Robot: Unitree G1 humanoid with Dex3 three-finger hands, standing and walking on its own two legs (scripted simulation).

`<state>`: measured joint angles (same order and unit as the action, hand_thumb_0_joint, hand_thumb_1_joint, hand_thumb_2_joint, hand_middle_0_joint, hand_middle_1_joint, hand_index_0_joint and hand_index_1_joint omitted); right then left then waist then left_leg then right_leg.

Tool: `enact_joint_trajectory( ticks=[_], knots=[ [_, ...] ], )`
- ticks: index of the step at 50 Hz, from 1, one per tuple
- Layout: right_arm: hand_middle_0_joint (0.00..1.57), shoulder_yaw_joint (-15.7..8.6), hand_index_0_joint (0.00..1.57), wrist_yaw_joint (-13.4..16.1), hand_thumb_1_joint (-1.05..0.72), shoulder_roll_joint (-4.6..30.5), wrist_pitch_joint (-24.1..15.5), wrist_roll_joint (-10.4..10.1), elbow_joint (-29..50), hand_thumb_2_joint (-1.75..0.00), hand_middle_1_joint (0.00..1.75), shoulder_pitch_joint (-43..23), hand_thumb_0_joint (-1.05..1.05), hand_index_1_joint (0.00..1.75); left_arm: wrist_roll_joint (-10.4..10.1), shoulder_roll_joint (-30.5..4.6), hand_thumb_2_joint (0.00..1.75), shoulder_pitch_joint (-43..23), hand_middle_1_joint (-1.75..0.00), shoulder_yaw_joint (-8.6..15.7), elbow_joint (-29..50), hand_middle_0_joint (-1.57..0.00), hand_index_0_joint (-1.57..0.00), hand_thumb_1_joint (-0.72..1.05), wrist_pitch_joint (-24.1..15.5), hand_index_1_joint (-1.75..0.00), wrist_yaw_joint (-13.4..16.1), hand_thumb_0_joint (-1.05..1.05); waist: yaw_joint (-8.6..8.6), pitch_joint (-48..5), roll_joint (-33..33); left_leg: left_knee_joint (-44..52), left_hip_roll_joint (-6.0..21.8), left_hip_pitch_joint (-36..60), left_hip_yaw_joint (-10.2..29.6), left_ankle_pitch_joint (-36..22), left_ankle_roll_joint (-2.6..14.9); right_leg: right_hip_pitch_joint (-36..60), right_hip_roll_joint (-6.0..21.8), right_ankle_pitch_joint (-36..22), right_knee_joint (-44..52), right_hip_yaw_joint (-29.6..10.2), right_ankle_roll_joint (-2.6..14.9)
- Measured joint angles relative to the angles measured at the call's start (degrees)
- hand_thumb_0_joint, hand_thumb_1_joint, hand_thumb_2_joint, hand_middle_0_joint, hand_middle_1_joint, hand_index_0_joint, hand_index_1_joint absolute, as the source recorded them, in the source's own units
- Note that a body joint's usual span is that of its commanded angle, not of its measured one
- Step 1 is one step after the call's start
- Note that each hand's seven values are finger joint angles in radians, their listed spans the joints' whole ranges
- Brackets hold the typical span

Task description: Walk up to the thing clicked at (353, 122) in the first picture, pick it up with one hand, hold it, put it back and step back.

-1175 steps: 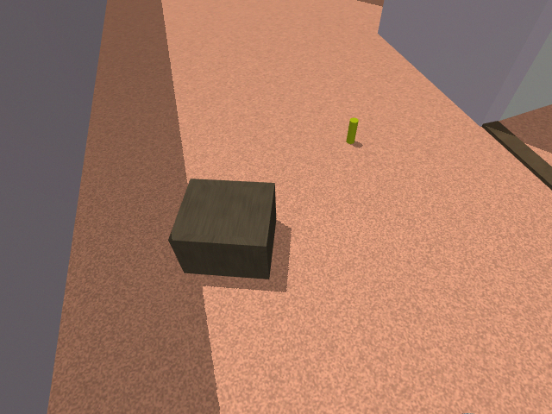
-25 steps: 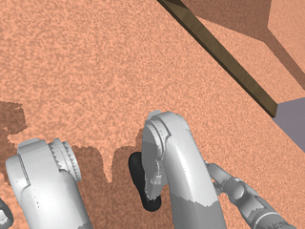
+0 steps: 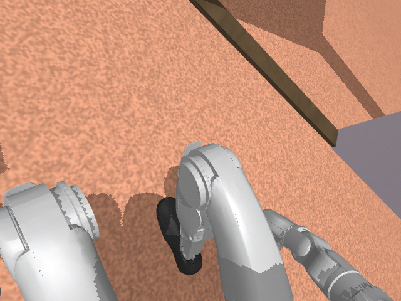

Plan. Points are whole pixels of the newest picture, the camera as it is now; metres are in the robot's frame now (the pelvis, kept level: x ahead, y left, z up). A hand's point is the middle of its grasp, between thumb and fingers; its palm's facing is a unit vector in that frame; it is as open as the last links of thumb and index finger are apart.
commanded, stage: lower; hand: left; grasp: from the side
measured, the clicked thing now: out of the picture +0.41 +0.31 -0.19
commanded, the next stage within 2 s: loosen in 0.32 s
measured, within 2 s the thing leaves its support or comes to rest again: rests again in 0.24 s
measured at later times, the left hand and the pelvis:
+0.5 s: hand out of the picture +0.42 +0.29 -0.18, palm faces +0.40 -0.92 +0.00, open 6.1 cm; pelvis +0.00 +0.01 +0.00, yaw -1 degrees
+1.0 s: hand out of the picture +0.42 +0.29 -0.18, palm faces +0.41 -0.91 +0.02, open 15.7 cm; pelvis -0.01 +0.01 +0.00, yaw -2 degrees
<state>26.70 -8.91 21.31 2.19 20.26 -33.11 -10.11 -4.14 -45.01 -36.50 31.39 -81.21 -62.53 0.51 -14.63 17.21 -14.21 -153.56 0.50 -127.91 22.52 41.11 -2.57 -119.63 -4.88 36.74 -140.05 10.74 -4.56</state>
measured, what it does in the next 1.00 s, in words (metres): stands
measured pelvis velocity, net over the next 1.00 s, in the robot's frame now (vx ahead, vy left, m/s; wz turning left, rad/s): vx -0.01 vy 0.01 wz -0.03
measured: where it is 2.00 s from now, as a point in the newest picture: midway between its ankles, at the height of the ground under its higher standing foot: (134, 279)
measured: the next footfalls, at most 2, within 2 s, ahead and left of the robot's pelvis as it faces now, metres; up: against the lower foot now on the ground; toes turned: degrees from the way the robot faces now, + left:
none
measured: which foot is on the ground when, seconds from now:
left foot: down 0.00-1.00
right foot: down 0.00-1.00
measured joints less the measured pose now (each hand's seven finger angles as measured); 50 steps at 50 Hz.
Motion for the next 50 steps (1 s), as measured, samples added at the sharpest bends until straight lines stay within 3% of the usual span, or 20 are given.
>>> enact_joint_trajectory(
  ticks=[18,27,34,42,50],
  knots=[
    [0.21,1.79,0.21,0.02,-0.89,-0.09,-0.16,1.08,1.11,-0.90,0.30,-1.15,0.00,0.30,0.41,-1.39,1.08,0.60,-1.07,-0.23,-1.29,-1.00,-0.93,0.11,-1.93,-1.12,1.14,0.04,0.06,1.07,-1.52,-0.81,0.31,0.59,1.31,0.49,0.62,1.21,-0.61,-0.33,0.69,1.06,0.03],
    [0.21,2.49,0.21,-0.16,-0.89,-0.11,-0.15,1.34,1.57,-0.89,0.30,-1.54,0.00,0.30,0.49,-1.76,1.06,0.56,-1.05,-1.51,-1.83,-1.00,-0.93,0.12,-2.84,-1.09,1.71,0.03,0.44,1.24,-1.75,-0.98,0.32,0.78,1.67,0.41,1.05,1.90,-0.70,-0.42,1.07,1.46,0.30],
    [0.21,2.75,0.21,-0.26,-0.90,-0.34,-0.37,1.53,1.64,-0.89,0.30,-1.64,-0.01,0.30,0.26,-1.83,0.80,0.30,-0.86,-1.90,-2.05,-0.91,-0.89,0.08,-3.24,-0.87,1.91,0.02,0.56,1.11,-2.06,-0.99,0.44,1.10,1.81,0.53,1.24,2.37,-0.79,-0.47,1.32,1.62,0.28],
    [0.21,3.04,0.21,-0.47,-0.91,-0.35,-0.16,1.62,2.23,-0.90,0.30,-1.77,-0.01,0.30,0.82,-2.10,0.43,-0.07,-0.51,-2.13,-2.18,-0.63,-0.62,-0.21,-3.35,-0.52,2.32,0.00,0.55,1.21,-2.19,-0.85,0.52,1.21,2.05,0.48,1.33,2.61,-0.82,-0.63,1.71,1.90,0.58],
    [0.21,3.20,0.21,-0.41,-0.92,-0.44,-0.23,1.62,1.93,-0.90,0.30,-1.85,-0.01,0.30,0.21,-2.06,0.18,0.04,-0.22,-2.50,-2.22,-0.35,-0.33,-0.47,-3.23,-0.23,2.50,0.00,0.57,1.08,-2.13,-0.79,0.59,1.14,2.07,0.45,1.41,2.56,-0.85,-0.75,1.84,1.90,0.19]
  ],
)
